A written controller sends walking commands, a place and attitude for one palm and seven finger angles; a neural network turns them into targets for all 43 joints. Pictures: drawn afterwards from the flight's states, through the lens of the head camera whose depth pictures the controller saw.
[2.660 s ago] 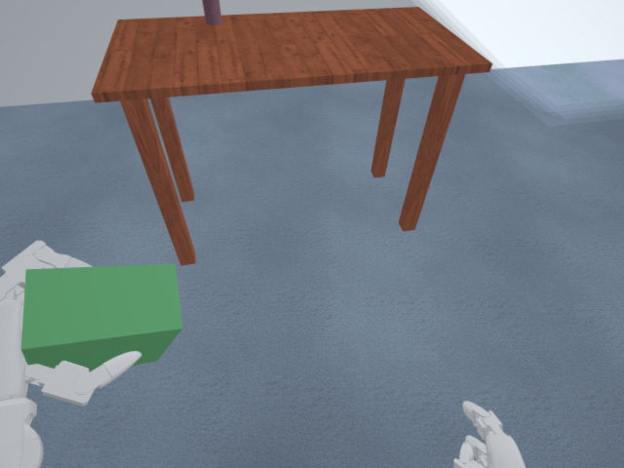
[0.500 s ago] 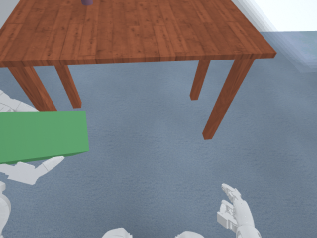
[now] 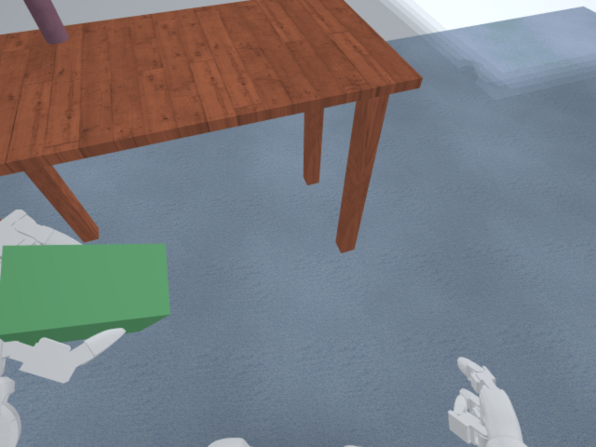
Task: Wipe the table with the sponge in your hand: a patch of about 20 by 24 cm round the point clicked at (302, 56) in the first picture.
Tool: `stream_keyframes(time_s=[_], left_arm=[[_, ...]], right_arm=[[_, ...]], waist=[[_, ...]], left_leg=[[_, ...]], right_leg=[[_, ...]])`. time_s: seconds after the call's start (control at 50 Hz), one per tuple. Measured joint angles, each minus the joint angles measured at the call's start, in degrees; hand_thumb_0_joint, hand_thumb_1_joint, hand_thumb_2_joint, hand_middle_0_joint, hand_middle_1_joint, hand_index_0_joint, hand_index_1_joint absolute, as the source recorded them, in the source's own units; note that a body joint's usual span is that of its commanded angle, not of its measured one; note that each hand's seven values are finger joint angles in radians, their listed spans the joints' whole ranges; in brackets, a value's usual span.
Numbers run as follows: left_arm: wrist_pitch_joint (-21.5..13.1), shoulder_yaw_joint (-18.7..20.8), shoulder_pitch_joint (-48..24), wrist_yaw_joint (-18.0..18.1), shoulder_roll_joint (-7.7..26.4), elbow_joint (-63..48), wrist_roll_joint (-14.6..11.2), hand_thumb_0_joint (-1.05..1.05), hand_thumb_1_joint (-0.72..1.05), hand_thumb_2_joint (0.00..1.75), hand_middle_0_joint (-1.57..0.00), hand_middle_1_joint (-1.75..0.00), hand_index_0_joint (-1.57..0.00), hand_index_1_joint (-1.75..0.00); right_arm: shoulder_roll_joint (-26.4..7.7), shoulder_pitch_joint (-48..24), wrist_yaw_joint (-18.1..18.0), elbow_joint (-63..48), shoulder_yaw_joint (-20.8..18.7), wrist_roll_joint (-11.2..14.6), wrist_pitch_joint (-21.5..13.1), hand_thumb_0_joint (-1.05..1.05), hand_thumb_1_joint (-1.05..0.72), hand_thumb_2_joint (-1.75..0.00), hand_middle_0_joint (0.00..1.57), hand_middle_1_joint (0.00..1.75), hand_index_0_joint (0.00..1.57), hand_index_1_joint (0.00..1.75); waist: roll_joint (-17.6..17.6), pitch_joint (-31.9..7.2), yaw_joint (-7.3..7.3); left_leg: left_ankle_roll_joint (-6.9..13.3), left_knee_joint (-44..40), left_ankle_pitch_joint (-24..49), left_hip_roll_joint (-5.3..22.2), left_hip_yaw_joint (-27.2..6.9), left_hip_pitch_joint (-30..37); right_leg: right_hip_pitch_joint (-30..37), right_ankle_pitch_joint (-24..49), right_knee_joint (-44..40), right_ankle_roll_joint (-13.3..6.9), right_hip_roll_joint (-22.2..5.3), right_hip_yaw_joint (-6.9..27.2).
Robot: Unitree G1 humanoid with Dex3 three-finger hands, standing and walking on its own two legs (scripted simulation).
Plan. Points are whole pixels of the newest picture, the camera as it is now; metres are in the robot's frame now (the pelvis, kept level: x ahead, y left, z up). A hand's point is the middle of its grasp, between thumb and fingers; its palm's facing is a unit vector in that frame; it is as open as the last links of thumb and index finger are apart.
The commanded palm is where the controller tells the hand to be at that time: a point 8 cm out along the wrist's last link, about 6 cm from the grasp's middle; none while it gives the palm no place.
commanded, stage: take the last steps up to it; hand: left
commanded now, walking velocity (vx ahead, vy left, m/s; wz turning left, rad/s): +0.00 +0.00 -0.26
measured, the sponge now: (108, 296) +0.24 +0.19 +0.16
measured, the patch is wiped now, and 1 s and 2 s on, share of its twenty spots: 0.00 0.00 0.00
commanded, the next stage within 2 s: none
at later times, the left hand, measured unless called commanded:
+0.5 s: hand (96, 303) +0.22 +0.19 +0.17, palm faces +0.35 -0.83 -0.43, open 10.2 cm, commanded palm +0.16 +0.25 +0.18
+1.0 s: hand (82, 223) +0.31 +0.23 +0.18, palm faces +0.38 -0.83 -0.41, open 10.2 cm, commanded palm +0.24 +0.27 +0.18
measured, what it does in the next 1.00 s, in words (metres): steps on the spot: left foot, then right foot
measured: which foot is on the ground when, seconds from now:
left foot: up 0.00-0.10, down 0.12-0.44, up 0.46-0.86, down 0.88-1.00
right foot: down 0.00-0.16, up 0.18-0.42, down 0.44-0.88, up 0.90-1.00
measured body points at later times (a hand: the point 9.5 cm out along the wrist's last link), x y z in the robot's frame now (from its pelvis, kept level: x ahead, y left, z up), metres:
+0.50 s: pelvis -0.02 -0.03 -0.01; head -0.01 -0.05 +0.44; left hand +0.20 +0.23 +0.20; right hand +0.12 -0.24 -0.12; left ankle -0.03 +0.11 -0.71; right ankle -0.01 -0.12 -0.73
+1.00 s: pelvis +0.07 +0.00 +0.00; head +0.09 +0.01 +0.44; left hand +0.28 +0.28 +0.20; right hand +0.23 -0.24 -0.08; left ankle +0.10 +0.12 -0.73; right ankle +0.01 -0.10 -0.67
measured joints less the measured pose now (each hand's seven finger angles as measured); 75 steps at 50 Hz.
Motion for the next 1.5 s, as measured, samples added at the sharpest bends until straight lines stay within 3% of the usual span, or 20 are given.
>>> stream_keyframes(time_s=[0.1,0.14,0.2,0.28,0.4,0.44,0.5,0.58,0.66,0.78,0.88,0.96,1.02,1.12,1.22,1.26,1.3,1.38,1.44,1.5], left_arm=[[-2.41,3.78,2.84,0.46,3.77,-3.38,-0.24,-0.01,-0.50,0.98,-0.75,-1.33,-0.74,-1.32],[-2.48,4.02,2.74,0.64,3.93,-2.30,-0.26,-0.01,-0.50,0.98,-0.75,-1.33,-0.74,-1.32],[-1.84,2.98,3.05,0.86,1.51,1.81,0.42,-0.01,-0.50,0.98,-0.75,-1.33,-0.74,-1.32],[0.07,0.58,1.25,0.81,-1.74,7.26,1.79,-0.01,-0.50,0.98,-0.75,-1.33,-0.74,-1.33],[1.48,-2.46,-2.20,0.86,-3.11,8.13,2.18,-0.01,-0.50,0.98,-0.75,-1.33,-0.74,-1.33],[1.13,-2.55,-3.66,0.77,-2.10,7.70,2.27,-0.01,-0.50,0.98,-0.75,-1.33,-0.74,-1.33],[0.41,-3.20,-5.64,0.20,-1.47,7.63,2.06,-0.01,-0.50,0.98,-0.75,-1.33,-0.74,-1.33],[-1.45,-1.47,-2.14,-0.73,-1.49,7.00,0.88,-0.01,-0.50,0.99,-0.75,-1.33,-0.74,-1.33],[-2.63,0.55,1.91,-0.64,-0.42,6.42,0.69,-0.01,-0.50,0.99,-0.75,-1.33,-0.74,-1.33],[-1.89,-0.08,1.68,0.69,-1.07,3.27,0.71,-0.01,-0.50,0.99,-0.75,-1.33,-0.74,-1.33],[-1.74,-0.38,0.41,1.72,-0.97,-0.33,0.67,-0.01,-0.50,0.99,-0.75,-1.33,-0.74,-1.33],[-1.87,1.05,-3.42,1.90,1.01,2.94,0.75,-0.01,-0.50,0.99,-0.75,-1.33,-0.74,-1.33],[-0.79,1.40,-3.77,1.31,1.52,3.79,0.65,-0.01,-0.50,0.99,-0.75,-1.33,-0.74,-1.33],[-1.41,0.77,-0.18,0.45,0.39,0.41,0.27,-0.01,-0.50,0.99,-0.75,-1.33,-0.74,-1.33],[-1.33,1.23,1.24,0.27,1.16,1.74,0.33,-0.01,-0.50,0.99,-0.75,-1.33,-0.74,-1.33],[-0.90,0.79,-0.58,0.25,0.37,3.80,0.87,-0.01,-0.50,0.99,-0.75,-1.33,-0.74,-1.33],[-0.28,-0.32,-2.94,0.07,-1.39,6.09,0.86,-0.01,-0.50,0.99,-0.75,-1.33,-0.74,-1.33],[-0.37,-0.91,-2.96,-0.34,-3.57,8.01,0.82,-0.01,-0.50,0.99,-0.75,-1.33,-0.74,-1.33],[-1.12,-0.93,-1.02,-0.35,-2.82,6.14,1.00,-0.01,-0.50,0.99,-0.75,-1.33,-0.74,-1.33],[-2.00,-0.30,0.93,0.01,-0.87,2.29,0.92,-0.01,-0.50,0.99,-0.75,-1.33,-0.74,-1.33]], right_arm=[[-0.94,2.52,0.14,-1.43,-0.89,0.21,0.69,0.01,-0.91,-0.90,0.20,0.30,0.20,0.30],[-0.32,3.51,-0.19,-0.72,-0.90,0.25,1.15,0.01,-0.91,-0.90,0.20,0.30,0.19,0.30],[0.83,6.13,-0.78,0.14,-0.12,0.09,1.32,0.01,-0.91,-0.90,0.20,0.30,0.19,0.30],[2.91,8.97,-0.69,2.31,1.02,0.01,-0.07,0.01,-0.91,-0.90,0.20,0.30,0.20,0.30],[5.77,7.94,-0.36,4.07,3.63,-0.69,-1.86,0.01,-0.91,-0.90,0.20,0.30,0.20,0.30],[6.15,6.71,-0.15,3.86,4.07,-0.87,-2.20,0.01,-0.91,-0.90,0.21,0.30,0.20,0.30],[5.20,4.39,0.24,4.77,3.40,-0.70,-1.50,0.01,-0.90,-0.90,0.21,0.30,0.20,0.30],[3.10,2.99,0.60,5.18,1.98,-0.45,0.24,0.01,-0.91,-0.90,0.21,0.30,0.20,0.30],[0.99,3.40,0.22,3.82,0.47,-0.36,0.73,0.01,-0.91,-0.90,0.20,0.30,0.20,0.30],[-1.41,4.79,-0.38,2.63,-1.63,-0.35,-0.22,0.01,-0.91,-0.90,0.20,0.30,0.20,0.30],[-1.08,5.00,-0.94,1.12,-1.94,-0.35,-1.02,0.01,-0.91,-0.90,0.20,0.30,0.20,0.30],[3.16,1.97,-0.79,1.03,-0.69,-0.27,-1.25,0.01,-0.91,-0.90,0.20,0.30,0.20,0.30],[5.93,1.28,0.20,1.07,1.28,0.03,-2.06,0.01,-0.91,-0.90,0.20,0.30,0.20,0.30],[7.92,2.42,1.12,1.20,3.50,-0.17,-3.25,0.01,-0.91,-0.90,0.20,0.30,0.20,0.30],[7.44,4.16,0.48,2.22,3.86,-0.21,-2.85,0.01,-0.90,-0.90,0.21,0.30,0.20,0.30],[5.92,3.84,0.22,3.20,3.18,-0.07,-2.14,0.01,-0.90,-0.90,0.21,0.30,0.20,0.30],[4.12,2.58,0.16,5.20,2.30,-0.10,-1.11,0.01,-0.90,-0.90,0.21,0.30,0.20,0.30],[1.29,1.05,0.20,5.98,0.91,-0.19,0.16,0.01,-0.91,-0.90,0.21,0.30,0.20,0.30],[-0.11,0.69,0.16,4.46,-0.10,-0.34,0.28,0.01,-0.91,-0.90,0.20,0.30,0.20,0.30],[-0.90,0.99,0.12,2.49,-1.10,-0.42,0.02,0.01,-0.91,-0.90,0.20,0.30,0.20,0.30]], waist=[[-0.23,-2.03,-0.86],[-1.39,-2.55,-0.36],[-0.58,-5.10,0.53],[2.10,-7.29,1.22],[2.86,-5.86,2.70],[3.15,-4.72,2.69],[4.80,-2.97,1.47],[3.84,-2.75,1.03],[2.38,-1.93,0.39],[0.22,-0.15,2.46],[-0.85,-1.10,2.82],[-2.38,-0.87,1.98],[-1.24,-1.47,1.42],[1.03,-1.53,2.12],[2.95,-1.63,3.30],[4.77,-1.29,3.48],[4.95,-0.65,3.57],[3.27,0.04,2.84],[1.83,0.56,1.54],[0.18,1.25,1.03]], left_leg=[[0.92,-17.94,5.32,-0.04,-0.15,6.64],[2.38,-21.46,8.62,-0.54,0.85,8.76],[3.50,-22.10,8.28,0.30,1.59,10.11],[3.50,-23.89,8.93,1.90,0.25,11.42],[1.85,-23.13,8.77,2.83,0.93,11.38],[1.20,-20.05,7.36,3.25,1.01,9.85],[2.57,-5.60,1.27,3.06,-1.44,3.57],[1.47,10.03,4.75,1.30,-1.81,-4.33],[1.22,4.20,8.29,2.39,-0.24,-6.56],[2.57,-12.51,9.59,2.67,2.79,-2.48],[3.74,-23.80,15.29,1.17,5.29,5.39],[4.14,-19.32,10.70,0.75,6.07,5.67],[3.90,-21.05,10.58,1.63,5.58,6.92],[2.90,-24.34,10.76,2.60,5.48,9.44],[0.99,-21.09,7.17,3.47,4.73,10.40],[2.04,-12.72,2.79,4.40,2.96,7.75],[2.42,1.31,-0.10,2.48,0.11,2.61],[1.53,15.54,4.39,1.09,-0.96,-5.34],[1.25,11.74,7.54,2.09,-0.65,-8.08],[1.53,-0.17,8.85,3.11,0.72,-6.81]], right_leg=[[-1.37,1.51,-0.63,0.16,2.07,0.28],[-1.37,0.75,0.66,0.67,1.80,1.03],[-2.67,-9.72,8.77,2.28,2.07,0.82],[-2.67,-11.32,18.39,3.90,0.66,-1.51],[3.92,-13.38,7.24,4.93,-1.60,-3.95],[6.53,-8.91,0.77,3.90,-1.44,-4.82],[5.70,-5.39,2.39,0.99,-0.89,-6.35],[6.81,-5.15,-1.05,0.68,-1.41,-5.13],[8.91,-3.55,-5.44,0.83,-2.24,-4.88],[10.83,-5.50,-5.15,2.08,-3.83,-4.84],[10.12,-11.82,3.04,4.07,-5.06,-4.32],[1.30,-19.56,26.33,3.88,-4.23,-0.68],[-4.50,-17.42,32.11,4.52,-3.82,-1.66],[-6.60,-11.07,20.66,5.36,-5.05,-3.88],[0.18,-6.78,3.76,5.42,-3.84,-6.50],[0.88,-2.87,3.95,2.26,-2.93,-7.65],[1.18,-5.14,5.82,0.41,-3.38,-8.00],[3.91,-4.93,1.84,0.33,-3.84,-7.34],[5.81,-3.72,-1.99,0.43,-4.01,-7.32],[7.28,-3.50,-4.00,0.81,-4.40,-7.04]])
